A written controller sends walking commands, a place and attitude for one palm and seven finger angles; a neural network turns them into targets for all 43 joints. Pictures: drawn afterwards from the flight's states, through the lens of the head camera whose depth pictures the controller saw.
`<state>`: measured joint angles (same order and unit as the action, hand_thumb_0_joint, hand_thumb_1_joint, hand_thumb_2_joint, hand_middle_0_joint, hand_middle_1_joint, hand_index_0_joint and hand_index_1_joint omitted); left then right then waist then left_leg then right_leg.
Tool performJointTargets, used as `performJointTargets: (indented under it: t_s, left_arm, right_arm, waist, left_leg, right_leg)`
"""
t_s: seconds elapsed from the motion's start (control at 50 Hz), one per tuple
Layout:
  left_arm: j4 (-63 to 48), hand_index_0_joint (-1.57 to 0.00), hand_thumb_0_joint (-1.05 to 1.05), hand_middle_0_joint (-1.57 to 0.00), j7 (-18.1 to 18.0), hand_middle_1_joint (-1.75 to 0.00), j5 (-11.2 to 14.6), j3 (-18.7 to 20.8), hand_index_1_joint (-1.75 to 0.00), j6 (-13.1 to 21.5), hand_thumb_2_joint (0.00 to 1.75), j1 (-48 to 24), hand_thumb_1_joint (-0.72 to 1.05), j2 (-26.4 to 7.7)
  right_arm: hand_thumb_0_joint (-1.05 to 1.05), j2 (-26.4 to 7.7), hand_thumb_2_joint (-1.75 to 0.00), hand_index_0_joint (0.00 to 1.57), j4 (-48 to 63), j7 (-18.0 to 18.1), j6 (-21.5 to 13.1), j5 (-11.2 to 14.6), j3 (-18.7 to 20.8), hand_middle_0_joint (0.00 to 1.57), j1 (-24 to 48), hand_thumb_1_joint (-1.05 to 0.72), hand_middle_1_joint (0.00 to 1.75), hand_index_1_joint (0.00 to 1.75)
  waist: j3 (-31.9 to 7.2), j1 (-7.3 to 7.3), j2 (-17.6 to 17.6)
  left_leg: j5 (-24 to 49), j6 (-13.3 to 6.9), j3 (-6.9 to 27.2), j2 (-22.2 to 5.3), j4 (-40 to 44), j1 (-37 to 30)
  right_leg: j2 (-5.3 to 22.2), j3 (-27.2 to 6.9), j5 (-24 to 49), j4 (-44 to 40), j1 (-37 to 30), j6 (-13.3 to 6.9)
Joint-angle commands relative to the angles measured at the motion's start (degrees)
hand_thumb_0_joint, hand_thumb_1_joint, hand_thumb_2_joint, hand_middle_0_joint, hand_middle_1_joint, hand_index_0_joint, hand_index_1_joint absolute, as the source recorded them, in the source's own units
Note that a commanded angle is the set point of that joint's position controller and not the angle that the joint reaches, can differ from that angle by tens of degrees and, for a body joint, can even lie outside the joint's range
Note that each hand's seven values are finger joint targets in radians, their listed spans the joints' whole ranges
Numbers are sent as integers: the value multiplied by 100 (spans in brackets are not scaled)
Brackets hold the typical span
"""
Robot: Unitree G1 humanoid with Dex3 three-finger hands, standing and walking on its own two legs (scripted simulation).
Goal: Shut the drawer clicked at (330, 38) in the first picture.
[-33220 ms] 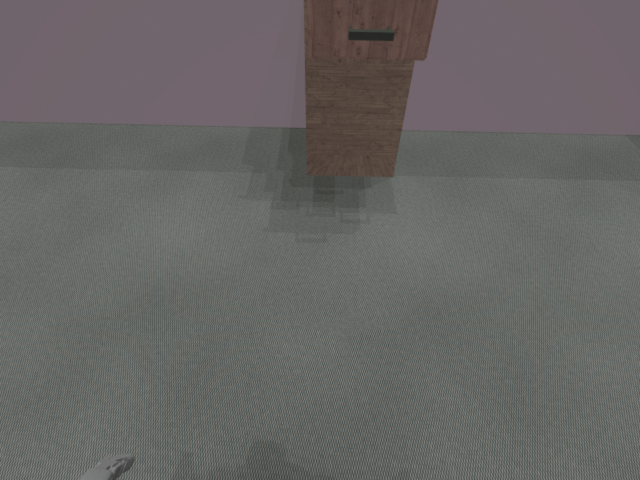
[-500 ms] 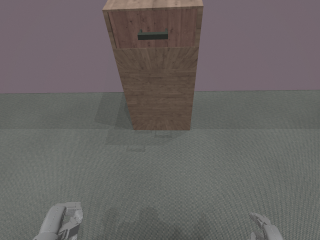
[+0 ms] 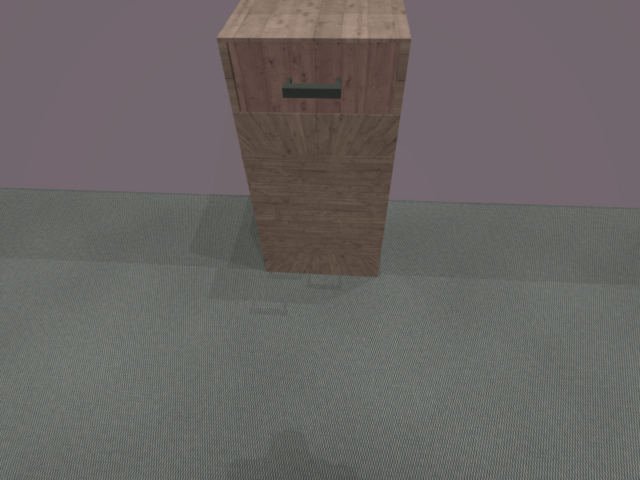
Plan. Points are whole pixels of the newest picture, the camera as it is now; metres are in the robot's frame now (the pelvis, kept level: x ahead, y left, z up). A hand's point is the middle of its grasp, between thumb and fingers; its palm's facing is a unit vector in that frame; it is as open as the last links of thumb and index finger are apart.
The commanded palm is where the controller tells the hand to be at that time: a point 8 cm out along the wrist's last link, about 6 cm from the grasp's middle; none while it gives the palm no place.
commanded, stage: let the arm hang, fingers relaxed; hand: left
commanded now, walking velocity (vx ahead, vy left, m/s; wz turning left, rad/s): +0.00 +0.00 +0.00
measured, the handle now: (312, 86) +0.95 +0.07 +0.03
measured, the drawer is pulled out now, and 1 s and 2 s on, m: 0.00 0.00 0.00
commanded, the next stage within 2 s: look to check the result in 0.42 s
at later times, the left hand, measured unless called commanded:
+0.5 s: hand out of the picture -0.01 +0.15 -0.18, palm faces +0.04 -0.99 -0.16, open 7.3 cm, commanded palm none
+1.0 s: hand out of the picture +0.01 +0.15 -0.17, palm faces +0.03 -0.98 -0.18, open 7.4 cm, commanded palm none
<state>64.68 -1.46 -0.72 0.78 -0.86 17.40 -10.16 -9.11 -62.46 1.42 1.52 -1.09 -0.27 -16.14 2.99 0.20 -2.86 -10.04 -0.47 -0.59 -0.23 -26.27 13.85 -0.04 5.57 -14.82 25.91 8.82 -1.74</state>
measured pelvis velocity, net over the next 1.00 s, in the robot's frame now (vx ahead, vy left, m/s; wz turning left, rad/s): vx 0.02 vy -0.01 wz -0.02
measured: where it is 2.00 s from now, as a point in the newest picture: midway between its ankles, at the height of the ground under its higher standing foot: outside the picture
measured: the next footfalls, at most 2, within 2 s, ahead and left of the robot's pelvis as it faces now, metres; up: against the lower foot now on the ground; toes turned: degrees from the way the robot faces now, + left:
none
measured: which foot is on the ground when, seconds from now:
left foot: down 0.00-1.00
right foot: down 0.00-1.00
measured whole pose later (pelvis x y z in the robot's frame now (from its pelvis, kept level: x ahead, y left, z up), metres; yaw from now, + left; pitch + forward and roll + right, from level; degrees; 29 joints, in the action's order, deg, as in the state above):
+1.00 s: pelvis +0.02 -0.01 +0.00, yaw -1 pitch -2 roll +0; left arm 66.4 -1.9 -0.6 1.2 0.6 16.5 -6.8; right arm -7.5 -65.5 2.3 0.1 -0.8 0.2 -16.0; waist 3.5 0.3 -0.7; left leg -10.9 0.1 -1.4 -0.7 -24.2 11.2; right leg -0.6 4.7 -15.4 23.9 6.6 -2.1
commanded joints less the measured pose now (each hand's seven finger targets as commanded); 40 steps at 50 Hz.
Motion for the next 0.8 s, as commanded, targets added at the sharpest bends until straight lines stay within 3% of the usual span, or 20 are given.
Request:
performJointTargets:
  t_s: [0.0, 0.24, 0.78]
  left_arm:
    - [-63, -20, 0, -20, -35, -30, 25, 73, -30, 115, 90, 207, 90, -428]
    - [77, -20, 0, -20, -64, -30, 32, 121, -30, 147, 90, 379, 90, -197]
    - [126, -20, 0, -20, -85, -30, 24, 117, -30, 188, 90, 429, 90, -173]
  right_arm:
    - [0, -432, -90, 20, 8, 56, -70, -26, 82, 20, -442, -90, 30, 30]
    - [0, -202, -90, 20, -166, 125, -147, -16, 77, 20, -548, -90, 30, 30]
    - [0, -261, -90, 20, -211, 139, -152, 2, 103, 20, -489, -90, 30, 30]
  waist:
    - [403, 15, 622]
    - [231, -38, 39]
    - [321, 4, 302]
  left_leg:
    - [-103, -132, 395, -425, 445, -142]
    - [84, -136, 402, -465, 560, -57]
    - [398, -131, 361, -510, 540, -282]
  right_leg:
    - [672, -743, -671, -949, 733, -171]
    - [592, -684, -61, -760, 339, -146]
    - [588, -679, 267, -831, 297, -106]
